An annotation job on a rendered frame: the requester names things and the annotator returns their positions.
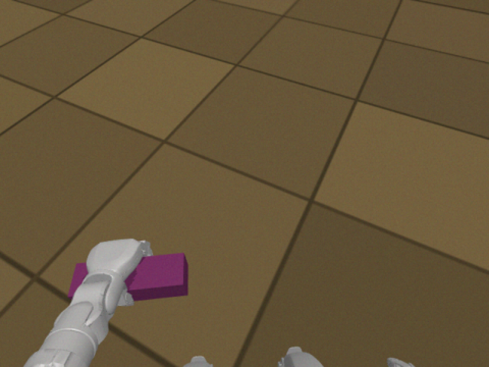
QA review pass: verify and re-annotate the left robot arm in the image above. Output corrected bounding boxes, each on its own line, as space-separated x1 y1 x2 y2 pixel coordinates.
23 269 124 367

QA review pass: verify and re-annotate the left robot hand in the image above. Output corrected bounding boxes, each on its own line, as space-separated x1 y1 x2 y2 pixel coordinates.
86 239 153 307

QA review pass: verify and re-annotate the carton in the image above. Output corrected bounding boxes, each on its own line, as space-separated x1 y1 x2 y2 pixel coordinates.
68 253 188 301

